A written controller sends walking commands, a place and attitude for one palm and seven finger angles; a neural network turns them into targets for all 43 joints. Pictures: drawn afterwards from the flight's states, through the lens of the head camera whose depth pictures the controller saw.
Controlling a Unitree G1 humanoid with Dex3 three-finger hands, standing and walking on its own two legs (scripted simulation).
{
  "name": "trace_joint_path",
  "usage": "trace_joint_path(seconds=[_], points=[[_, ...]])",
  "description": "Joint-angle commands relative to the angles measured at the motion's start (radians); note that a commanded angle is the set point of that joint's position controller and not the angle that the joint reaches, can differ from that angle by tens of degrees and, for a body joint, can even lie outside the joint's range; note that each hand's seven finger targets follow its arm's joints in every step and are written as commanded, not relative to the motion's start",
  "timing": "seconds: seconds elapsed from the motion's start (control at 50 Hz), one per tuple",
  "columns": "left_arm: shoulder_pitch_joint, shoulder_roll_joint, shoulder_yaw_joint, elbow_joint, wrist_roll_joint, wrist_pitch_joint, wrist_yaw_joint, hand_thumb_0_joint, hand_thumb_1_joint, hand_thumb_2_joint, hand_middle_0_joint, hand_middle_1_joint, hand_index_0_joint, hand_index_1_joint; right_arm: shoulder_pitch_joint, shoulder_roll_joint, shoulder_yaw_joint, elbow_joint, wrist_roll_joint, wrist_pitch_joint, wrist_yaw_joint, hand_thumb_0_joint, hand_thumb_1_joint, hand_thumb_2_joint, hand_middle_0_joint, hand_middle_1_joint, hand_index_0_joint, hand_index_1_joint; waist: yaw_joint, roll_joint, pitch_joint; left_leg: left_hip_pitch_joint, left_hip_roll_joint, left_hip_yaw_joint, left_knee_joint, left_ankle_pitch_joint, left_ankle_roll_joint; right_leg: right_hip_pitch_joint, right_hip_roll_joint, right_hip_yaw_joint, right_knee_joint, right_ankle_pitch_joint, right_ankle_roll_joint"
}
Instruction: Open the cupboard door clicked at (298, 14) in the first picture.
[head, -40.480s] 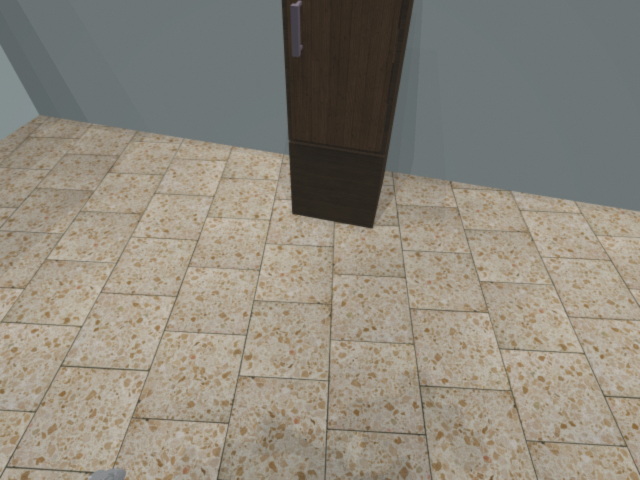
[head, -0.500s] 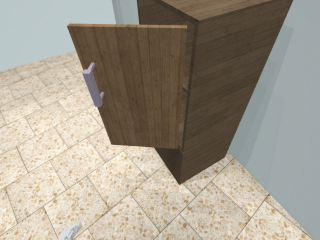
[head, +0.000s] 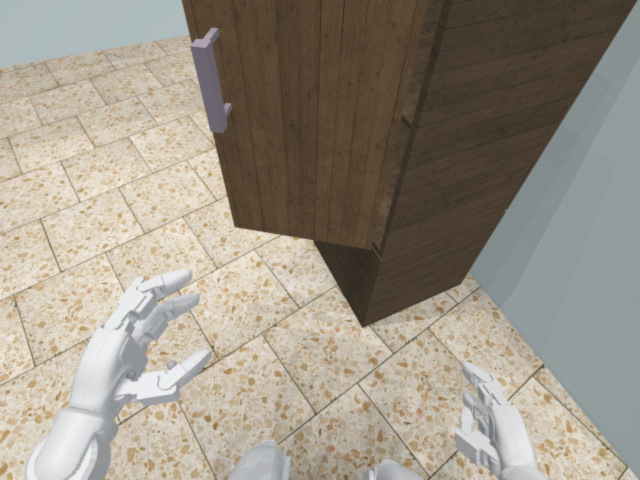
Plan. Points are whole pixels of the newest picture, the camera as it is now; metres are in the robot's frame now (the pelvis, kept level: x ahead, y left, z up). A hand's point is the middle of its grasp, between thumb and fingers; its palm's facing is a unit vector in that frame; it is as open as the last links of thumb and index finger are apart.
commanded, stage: raise the hand with hooked fingers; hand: left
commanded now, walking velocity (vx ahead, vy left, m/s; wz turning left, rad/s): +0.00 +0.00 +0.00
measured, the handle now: (215, 82) +0.64 +0.23 +0.13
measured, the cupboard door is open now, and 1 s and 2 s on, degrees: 54 54 54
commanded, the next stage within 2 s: move the hooked fingers beside the handle in 1.46 s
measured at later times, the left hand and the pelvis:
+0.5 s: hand (123, 296) +0.28 +0.24 +0.10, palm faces -0.07 -1.00 -0.05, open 12.8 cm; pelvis +0.02 +0.03 +0.04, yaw -2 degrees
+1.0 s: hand (64, 229) +0.32 +0.30 +0.16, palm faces -0.04 -1.00 -0.05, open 14.0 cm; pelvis +0.02 +0.03 +0.05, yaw -1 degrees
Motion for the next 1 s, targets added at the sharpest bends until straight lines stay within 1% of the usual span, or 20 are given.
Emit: trace_joint_path(seconds=[0.0,0.04,0.1,0.12,0.16,0.22,0.28,0.32,0.36,0.4,0.44,0.5,0.54,0.6,0.62,0.72,0.88,0.9,0.92,0.98], points=[[-0.116,0.177,0.134,-0.091,-0.057,0.049,-0.053,0.000,0.130,0.570,-0.255,-0.795,-0.255,-0.795,-0.017,-0.167,-0.072,-0.124,0.019,-0.064,-0.030,0.000,-0.900,-0.900,0.200,0.300,0.200,0.300,-0.033,0.012,-0.186,0.112,-0.040,-0.028,-0.218,0.167,0.025,0.196,-0.003,0.230,-0.295,0.060,0.058],[-0.099,0.185,0.172,-0.123,-0.075,0.072,-0.045,0.000,0.083,0.550,-0.258,-0.825,-0.258,-0.825,-0.020,-0.156,-0.072,-0.131,0.017,-0.068,-0.029,0.000,-0.900,-0.900,0.200,0.300,0.200,0.300,-0.016,0.002,-0.221,0.135,-0.040,-0.021,-0.246,0.199,0.022,0.246,-0.014,0.224,-0.308,0.096,0.065],[-0.101,0.200,0.214,-0.094,-0.096,0.067,-0.027,0.000,0.013,0.520,-0.263,-0.870,-0.263,-0.870,-0.023,-0.155,-0.067,-0.121,0.011,-0.075,-0.027,0.000,-0.900,-0.900,0.200,0.300,0.200,0.300,-0.004,-0.050,-0.176,0.136,-0.037,-0.029,-0.280,0.222,0.019,0.267,-0.006,0.212,-0.316,0.121,0.063],[-0.126,0.187,0.198,-0.109,-0.095,0.050,-0.027,0.000,-0.010,0.510,-0.265,-0.885,-0.265,-0.885,-0.018,-0.156,-0.068,-0.118,0.013,-0.081,-0.025,0.000,-0.900,-0.900,0.200,0.300,0.200,0.300,-0.016,-0.038,-0.152,0.143,-0.037,-0.026,-0.289,0.216,0.019,0.250,-0.008,0.211,-0.324,0.116,0.064],[-0.133,0.190,0.198,-0.116,-0.088,0.021,-0.025,0.000,-0.057,0.490,-0.268,-0.915,-0.268,-0.915,0.002,-0.162,-0.073,-0.108,0.012,-0.094,-0.022,0.000,-0.900,-0.900,0.200,0.300,0.200,0.300,-0.020,0.003,-0.160,0.173,-0.038,-0.017,-0.304,0.210,0.019,0.245,-0.008,0.202,-0.327,0.112,0.063],[-0.181,0.202,0.192,-0.103,-0.086,0.004,-0.040,0.000,-0.127,0.460,-0.273,-0.960,-0.273,-0.960,0.016,-0.177,-0.078,-0.104,0.015,-0.107,-0.021,0.000,-0.900,-0.900,0.200,0.300,0.200,0.300,-0.033,-0.003,-0.148,0.201,-0.038,-0.020,-0.322,0.202,0.021,0.235,-0.001,0.192,-0.334,0.109,0.061],[-0.191,0.225,0.214,-0.093,-0.089,-0.001,-0.052,0.000,-0.197,0.430,-0.278,-1.005,-0.278,-1.005,0.029,-0.187,-0.084,-0.092,0.019,-0.116,-0.024,0.000,-0.900,-0.900,0.200,0.300,0.200,0.300,-0.029,0.010,-0.168,0.242,-0.037,-0.019,-0.346,0.221,0.022,0.257,-0.001,0.176,-0.339,0.144,0.060],[-0.229,0.236,0.218,-0.103,-0.093,0.007,-0.061,0.000,-0.243,0.410,-0.282,-1.035,-0.282,-1.035,0.028,-0.191,-0.081,-0.089,0.019,-0.116,-0.026,0.000,-0.900,-0.900,0.200,0.300,0.200,0.300,-0.027,0.063,-0.168,0.282,-0.038,-0.024,-0.362,0.255,0.021,0.268,0.007,0.161,-0.328,0.205,0.052],[-0.239,0.247,0.230,-0.098,-0.093,0.016,-0.061,0.000,-0.290,0.390,-0.285,-1.065,-0.285,-1.065,0.033,-0.192,-0.082,-0.083,0.020,-0.117,-0.029,0.000,-0.900,-0.900,0.200,0.300,0.200,0.300,-0.027,0.075,-0.172,0.314,-0.034,-0.024,-0.374,0.284,0.020,0.275,0.010,0.147,-0.331,0.245,0.052],[-0.265,0.274,0.251,-0.085,-0.096,0.030,-0.064,0.000,-0.337,0.370,-0.288,-1.095,-0.288,-1.095,0.040,-0.200,-0.080,-0.082,0.018,-0.112,-0.030,0.000,-0.900,-0.900,0.200,0.300,0.200,0.300,-0.025,0.058,-0.168,0.334,-0.032,-0.034,-0.384,0.312,0.017,0.289,0.019,0.137,-0.328,0.276,0.048],[-0.286,0.268,0.250,-0.085,-0.097,0.040,-0.071,0.000,-0.383,0.350,-0.292,-1.125,-0.292,-1.125,0.033,-0.196,-0.078,-0.081,0.021,-0.110,-0.030,0.000,-0.900,-0.900,0.200,0.300,0.200,0.300,-0.024,0.084,-0.172,0.365,-0.031,-0.033,-0.397,0.342,0.015,0.296,0.018,0.132,-0.334,0.310,0.048],[-0.323,0.288,0.260,-0.047,-0.100,0.069,-0.085,0.000,-0.453,0.320,-0.297,-1.170,-0.297,-1.170,0.031,-0.203,-0.073,-0.081,0.020,-0.101,-0.032,0.000,-0.900,-0.900,0.200,0.300,0.200,0.300,-0.024,0.077,-0.141,0.384,-0.029,-0.042,-0.413,0.369,0.011,0.303,0.026,0.124,-0.342,0.335,0.044],[-0.345,0.291,0.265,-0.029,-0.098,0.090,-0.099,0.000,-0.500,0.300,-0.300,-1.200,-0.300,-1.200,0.028,-0.200,-0.071,-0.080,0.024,-0.094,-0.033,0.000,-0.900,-0.900,0.200,0.300,0.200,0.300,-0.023,0.074,-0.152,0.404,-0.027,-0.043,-0.426,0.382,0.008,0.312,0.024,0.120,-0.352,0.345,0.046],[-0.404,0.320,0.281,-0.013,-0.101,0.121,-0.121,0.000,-0.500,0.300,-0.300,-1.200,-0.300,-1.200,0.030,-0.204,-0.064,-0.080,0.022,-0.085,-0.035,0.000,-0.900,-0.900,0.200,0.300,0.200,0.300,-0.024,0.083,-0.154,0.438,-0.024,-0.051,-0.436,0.423,0.005,0.324,0.030,0.117,-0.362,0.376,0.042],[-0.423,0.317,0.279,-0.002,-0.104,0.129,-0.130,0.000,-0.500,0.300,-0.300,-1.200,-0.300,-1.200,0.023,-0.200,-0.064,-0.081,0.024,-0.082,-0.037,0.000,-0.900,-0.900,0.200,0.300,0.200,0.300,-0.028,0.061,-0.145,0.438,-0.023,-0.051,-0.445,0.409,0.005,0.322,0.029,0.114,-0.370,0.368,0.045],[-0.527,0.362,0.305,0.041,-0.105,0.157,-0.160,0.000,-0.500,0.300,-0.300,-1.200,-0.300,-1.200,0.013,-0.201,-0.054,-0.075,0.027,-0.073,-0.046,0.000,-0.900,-0.900,0.200,0.300,0.200,0.300,-0.026,0.086,-0.143,0.476,-0.022,-0.063,-0.476,0.397,-0.002,0.331,0.029,0.114,-0.396,0.346,0.039],[-0.638,0.434,0.356,0.145,-0.111,0.181,-0.208,0.000,-0.500,0.300,-0.300,-1.200,-0.300,-1.200,0.009,-0.207,-0.046,-0.066,0.030,-0.066,-0.058,0.000,-0.900,-0.900,0.200,0.300,0.200,0.300,-0.023,0.072,-0.137,0.493,-0.026,-0.065,-0.512,0.359,0.006,0.360,0.024,0.121,-0.442,0.321,0.037],[-0.658,0.463,0.372,0.155,-0.113,0.186,-0.216,0.000,-0.500,0.300,-0.300,-1.200,-0.300,-1.200,0.010,-0.212,-0.044,-0.072,0.027,-0.064,-0.058,0.000,-0.900,-0.900,0.200,0.300,0.200,0.300,-0.013,0.080,-0.147,0.496,-0.030,-0.063,-0.511,0.366,0.005,0.377,0.029,0.126,-0.443,0.328,0.032],[-0.670,0.475,0.382,0.165,-0.115,0.189,-0.224,0.000,-0.500,0.300,-0.300,-1.200,-0.300,-1.200,0.013,-0.212,-0.046,-0.070,0.029,-0.062,-0.059,0.000,-0.900,-0.900,0.200,0.300,0.200,0.300,-0.020,0.060,-0.157,0.497,-0.030,-0.059,-0.512,0.362,0.010,0.382,0.025,0.129,-0.450,0.331,0.036],[-0.636,0.431,0.351,0.211,-0.118,0.196,-0.242,0.000,-0.500,0.300,-0.300,-1.200,-0.300,-1.200,0.020,-0.212,-0.050,-0.069,0.031,-0.066,-0.057,0.000,-0.900,-0.900,0.200,0.300,0.200,0.300,-0.019,0.060,-0.152,0.502,-0.031,-0.054,-0.512,0.387,0.012,0.379,0.023,0.129,-0.454,0.353,0.038]])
